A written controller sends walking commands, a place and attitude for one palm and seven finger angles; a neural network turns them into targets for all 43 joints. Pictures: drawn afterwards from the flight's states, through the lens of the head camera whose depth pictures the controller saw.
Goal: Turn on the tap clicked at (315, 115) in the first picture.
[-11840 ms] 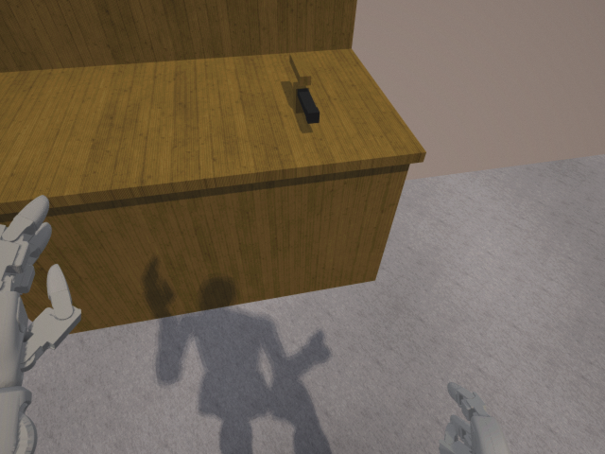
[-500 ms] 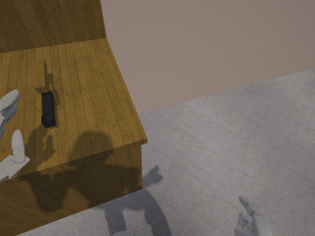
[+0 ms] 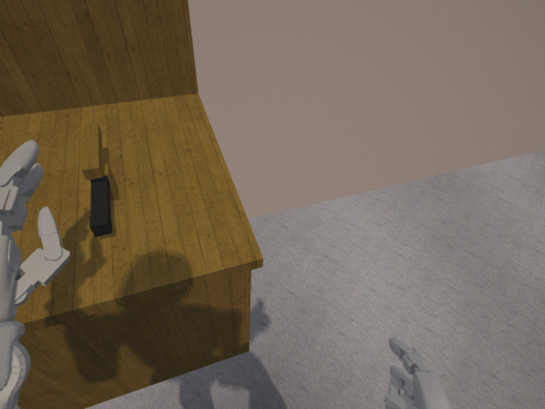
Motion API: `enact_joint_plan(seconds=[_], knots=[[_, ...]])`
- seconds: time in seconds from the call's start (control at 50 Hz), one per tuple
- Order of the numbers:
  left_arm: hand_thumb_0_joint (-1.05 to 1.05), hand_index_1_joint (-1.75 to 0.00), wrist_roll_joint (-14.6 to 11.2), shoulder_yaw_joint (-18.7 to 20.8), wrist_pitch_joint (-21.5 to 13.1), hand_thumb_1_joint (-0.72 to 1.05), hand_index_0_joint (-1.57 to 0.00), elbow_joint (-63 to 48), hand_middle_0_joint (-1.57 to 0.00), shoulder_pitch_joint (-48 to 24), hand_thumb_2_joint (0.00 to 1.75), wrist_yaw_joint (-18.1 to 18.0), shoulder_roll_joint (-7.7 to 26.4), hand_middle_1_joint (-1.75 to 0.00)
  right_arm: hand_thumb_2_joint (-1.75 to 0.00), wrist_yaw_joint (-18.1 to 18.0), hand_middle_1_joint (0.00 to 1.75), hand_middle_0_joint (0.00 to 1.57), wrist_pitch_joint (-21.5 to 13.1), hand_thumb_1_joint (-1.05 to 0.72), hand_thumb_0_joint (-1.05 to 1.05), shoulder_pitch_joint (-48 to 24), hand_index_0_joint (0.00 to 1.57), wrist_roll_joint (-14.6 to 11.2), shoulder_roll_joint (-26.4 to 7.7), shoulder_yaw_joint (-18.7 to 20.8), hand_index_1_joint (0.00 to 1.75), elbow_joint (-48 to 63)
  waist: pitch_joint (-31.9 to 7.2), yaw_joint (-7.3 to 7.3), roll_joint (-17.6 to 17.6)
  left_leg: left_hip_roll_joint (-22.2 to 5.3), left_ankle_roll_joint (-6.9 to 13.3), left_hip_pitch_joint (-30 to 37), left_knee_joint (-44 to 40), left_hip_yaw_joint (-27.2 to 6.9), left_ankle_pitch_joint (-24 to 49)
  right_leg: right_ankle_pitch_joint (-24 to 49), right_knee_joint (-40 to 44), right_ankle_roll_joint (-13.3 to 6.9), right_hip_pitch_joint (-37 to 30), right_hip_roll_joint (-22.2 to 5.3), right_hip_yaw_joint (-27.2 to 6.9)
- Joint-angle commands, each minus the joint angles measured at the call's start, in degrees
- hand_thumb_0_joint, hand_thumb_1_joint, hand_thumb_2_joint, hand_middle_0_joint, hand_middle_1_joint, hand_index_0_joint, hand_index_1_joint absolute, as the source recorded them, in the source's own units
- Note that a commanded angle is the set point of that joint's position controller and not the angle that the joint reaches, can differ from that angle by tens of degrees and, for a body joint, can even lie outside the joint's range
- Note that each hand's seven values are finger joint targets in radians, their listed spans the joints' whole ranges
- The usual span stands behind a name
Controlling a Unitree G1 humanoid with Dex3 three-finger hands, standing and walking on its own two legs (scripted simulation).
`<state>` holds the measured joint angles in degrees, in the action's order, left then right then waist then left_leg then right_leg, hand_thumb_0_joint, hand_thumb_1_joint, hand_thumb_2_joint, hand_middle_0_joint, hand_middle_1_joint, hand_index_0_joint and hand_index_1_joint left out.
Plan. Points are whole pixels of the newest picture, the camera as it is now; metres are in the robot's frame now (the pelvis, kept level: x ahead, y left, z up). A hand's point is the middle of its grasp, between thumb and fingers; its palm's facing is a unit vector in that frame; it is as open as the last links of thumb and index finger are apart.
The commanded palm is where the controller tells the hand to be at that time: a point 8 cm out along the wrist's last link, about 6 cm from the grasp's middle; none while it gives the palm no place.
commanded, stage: come to a stop and stand still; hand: left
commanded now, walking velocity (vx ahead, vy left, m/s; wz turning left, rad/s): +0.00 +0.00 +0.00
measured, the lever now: (101, 224) +0.38 +0.34 +0.01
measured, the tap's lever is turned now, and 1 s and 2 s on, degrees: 0 0 0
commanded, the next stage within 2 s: look again from close up in 0.46 s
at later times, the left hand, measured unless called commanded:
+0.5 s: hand (77, 236) +0.25 +0.26 +0.16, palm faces +0.40 -0.85 -0.34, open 7.5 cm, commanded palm +0.20 +0.29 +0.18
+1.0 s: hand (63, 233) +0.25 +0.27 +0.17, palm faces +0.43 -0.79 -0.43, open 7.5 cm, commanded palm +0.18 +0.29 +0.18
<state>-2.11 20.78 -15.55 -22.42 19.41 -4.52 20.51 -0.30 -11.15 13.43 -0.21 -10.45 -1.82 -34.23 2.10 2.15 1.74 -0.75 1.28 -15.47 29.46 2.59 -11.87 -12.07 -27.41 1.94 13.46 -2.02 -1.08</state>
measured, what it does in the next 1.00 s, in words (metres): stands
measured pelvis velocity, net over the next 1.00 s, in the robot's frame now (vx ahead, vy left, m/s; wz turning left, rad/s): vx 0.02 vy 0.00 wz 0.05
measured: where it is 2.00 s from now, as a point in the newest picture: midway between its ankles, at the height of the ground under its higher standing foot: outside the picture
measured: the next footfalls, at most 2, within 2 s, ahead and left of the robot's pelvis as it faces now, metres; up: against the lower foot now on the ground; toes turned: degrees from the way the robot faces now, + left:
none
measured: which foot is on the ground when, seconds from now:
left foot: down 0.00-1.00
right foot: down 0.00-1.00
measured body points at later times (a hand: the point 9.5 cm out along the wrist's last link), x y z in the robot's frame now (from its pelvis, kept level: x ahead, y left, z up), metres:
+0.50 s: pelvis +0.04 +0.01 +0.00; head +0.05 +0.04 +0.45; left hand +0.23 +0.31 +0.18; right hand +0.24 -0.20 -0.05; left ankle +0.05 +0.10 -0.74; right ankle +0.04 -0.15 -0.74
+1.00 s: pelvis +0.02 +0.00 +0.00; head +0.04 +0.02 +0.45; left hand +0.22 +0.31 +0.20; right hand +0.21 -0.21 -0.07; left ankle +0.05 +0.10 -0.74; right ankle +0.04 -0.15 -0.74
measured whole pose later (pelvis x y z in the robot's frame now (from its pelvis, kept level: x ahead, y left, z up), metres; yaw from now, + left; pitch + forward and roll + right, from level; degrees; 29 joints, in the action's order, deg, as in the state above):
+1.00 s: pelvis +0.02 +0.00 +0.00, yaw +3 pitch -2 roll -1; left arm 0.6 20.1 -11.2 -21.5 16.5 -4.8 24.1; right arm -4.1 -5.7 13.9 0.5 -11.4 -2.2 -31.4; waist 3.9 2.7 0.7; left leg 0.0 1.2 -13.3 27.7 0.3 -12.5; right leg -11.8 -23.9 2.1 9.5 -1.9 0.0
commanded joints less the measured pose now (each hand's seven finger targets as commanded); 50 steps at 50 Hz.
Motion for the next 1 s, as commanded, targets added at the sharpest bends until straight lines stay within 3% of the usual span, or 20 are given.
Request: enact_joint_plan(seconds=[0.0, 0.04, 0.08, 0.12, 0.18, 0.26, 0.34, 0.36, 0.46, 0.92, 0.94, 0.96, 0.98], knots=[[0.00, -0.30, -0.3, 7.5, -3.8, 0.90, -0.20, -12.0, -0.20, -3.8, 0.90, -1.6, 12.2, -0.30, -0.90, -0.9, 0.30, 0.20, -2.3, -0.90, 0.00, -5.4, 0.20, -0.4, -7.2, 3.5, 0.30, 8.9, -5.2, 0.31, -2.3, -3.1, 0.9, -4.6, -11.6, -6.6, -11.1, -4.8, 4.7, -2.2, -5.1, 0.6, -1.1], [0.00, -0.30, -0.5, 8.6, -4.1, 0.90, -0.20, -15.1, -0.20, -7.2, 0.90, -1.6, 13.7, -0.30, -0.90, -1.3, 0.30, 0.20, -2.4, -0.90, 0.00, -6.4, 0.20, -0.4, -7.0, 3.1, 0.30, 9.1, -4.7, 0.08, -5.0, -3.0, 0.4, -3.2, -11.9, -6.1, -9.4, -3.1, 4.6, -2.0, -4.4, 0.9, -0.6], [0.00, -0.30, -0.4, 6.6, -4.2, 0.90, -0.20, -14.7, -0.20, -7.1, 0.90, -1.7, 11.2, -0.30, -0.90, -1.4, 0.30, 0.20, -2.5, -0.90, 0.00, -5.9, 0.20, -0.4, -6.9, 3.2, 0.30, 8.8, -6.1, -0.10, -7.8, -3.2, 0.6, -2.6, -11.5, -6.3, -6.4, 0.7, 3.4, -2.1, -6.4, 0.8, 0.3], [0.00, -0.30, -0.3, 5.6, -4.2, 0.90, -0.20, -16.7, -0.20, -6.5, 0.90, -1.9, 10.3, -0.30, -0.90, -1.3, 0.30, 0.20, -2.7, -0.90, 0.00, -5.8, 0.20, -0.4, -7.1, 3.6, 0.30, 8.5, -8.2, -0.12, -8.4, -2.6, 0.4, 0.4, -9.0, -4.9, 0.8, 6.0, 3.7, -2.2, -7.6, 0.5, 0.1], [0.00, -0.30, -0.2, 4.0, -3.4, 0.90, -0.20, -17.8, -0.20, -4.5, 0.90, -2.0, 8.6, -0.30, -0.90, -0.8, 0.30, 0.20, -2.6, -0.90, 0.00, -5.8, 0.20, -0.2, -7.3, 3.7, 0.30, 8.1, -10.6, -0.32, -7.1, -2.5, -0.6, 4.5, -6.6, -4.3, 11.7, 11.6, 3.8, -2.1, -7.6, 0.6, 0.8], [0.00, -0.30, -0.1, 4.3, -1.9, 0.90, -0.20, -15.8, -0.20, -1.0, 0.90, -2.2, 8.1, -0.30, -0.90, -0.7, 0.30, 0.20, -1.1, -0.90, 0.00, -6.1, 0.20, -0.1, -7.3, 3.7, 0.30, 7.9, -10.7, -0.58, -6.4, -2.5, -1.2, 5.1, -5.4, -3.6, 16.6, 15.4, 4.4, -2.0, -8.1, 0.7, 1.4], [0.00, -0.30, -0.4, 6.5, -0.7, 0.90, -0.20, -15.3, -0.20, 0.6, 0.90, -2.3, 9.6, -0.30, -0.90, -1.1, 0.30, 0.20, 0.6, -0.90, 0.00, -7.1, 0.20, -0.1, -6.9, 3.6, 0.30, 8.9, -10.0, -0.46, -4.4, -2.1, -1.3, 5.5, -5.5, -2.3, 14.8, 16.6, 5.7, -1.8, -7.9, 1.0, 0.9], [0.00, -0.30, -0.5, 5.3, -0.5, 0.90, -0.20, -14.6, -0.20, 0.4, 0.90, -2.2, 8.5, -0.30, -0.90, -1.3, 0.30, 0.20, 1.1, -0.90, 0.00, -6.9, 0.20, -0.1, -6.9, 3.4, 0.30, 8.8, -10.0, -0.76, -3.9, -2.1, -1.2, 4.8, -5.8, -2.8, 14.7, 16.6, 5.7, -1.8, -8.7, 0.8, 1.3], [0.00, -0.30, -0.7, 5.1, 0.2, 0.90, -0.20, -17.5, -0.20, -1.8, 0.90, -2.2, 8.9, -0.30, -0.90, -1.9, 0.30, 0.20, 1.9, -0.90, 0.00, -7.7, 0.20, -0.1, -6.9, 3.2, 0.30, 9.9, -9.5, -0.73, -6.5, -1.8, -1.2, 4.9, -7.2, -2.4, 12.7, 15.0, 6.0, -1.6, -8.9, 1.4, 1.6], [0.00, -0.30, -0.4, 4.4, 1.4, 0.90, -0.20, -14.1, -0.20, -0.2, 0.90, -2.7, 8.0, -0.30, -0.90, -2.3, 0.30, 0.20, 3.1, -0.90, 0.00, -7.4, 0.20, -0.4, -7.2, 3.6, 0.30, 10.1, -6.5, -0.42, -5.1, -0.7, -1.0, 1.8, -11.0, -3.0, 1.3, 7.3, 8.7, -1.4, -9.6, 2.0, 1.5], [0.00, -0.30, 2.0, 23.1, -6.9, 0.90, -0.20, -28.7, -0.20, -54.5, 0.90, -4.0, 53.0, -0.30, -0.90, -6.6, 0.30, 0.20, 3.3, -0.90, 0.00, -2.3, 0.20, -1.6, -9.8, -5.5, 0.30, 17.4, 2.0, -4.68, -18.5, -3.2, 1.1, -17.0, -11.2, -8.3, -15.3, -4.4, -3.2, 1.2, -12.3, 3.6, 1.9], [0.00, -0.30, 7.9, 13.3, 2.0, 0.90, -0.20, 2.5, -0.20, -32.1, 0.90, -0.1, 18.0, -0.30, -0.90, -3.9, 0.30, 0.20, 1.1, -0.90, 0.00, -3.6, 0.20, 4.9, -5.4, 3.2, 0.30, 6.3, -13.1, 1.67, -16.9, -1.0, -2.7, 8.3, -8.9, -6.5, 15.1, 3.7, -2.5, -3.9, -4.2, 4.0, 4.4], [0.00, -0.30, -0.7, 3.0, 5.6, 0.90, -0.20, 2.7, -0.20, -16.4, 0.90, 1.8, 4.5, -0.30, -0.90, -0.9, 0.30, 0.20, 0.6, -0.90, 0.00, -3.0, 0.20, 2.6, -7.3, 3.9, 0.30, 6.1, -16.2, -0.39, -13.2, -1.4, -7.0, 15.7, -7.9, -5.8, 21.6, 3.8, -1.6, -4.0, -0.5, 6.1, 7.2]])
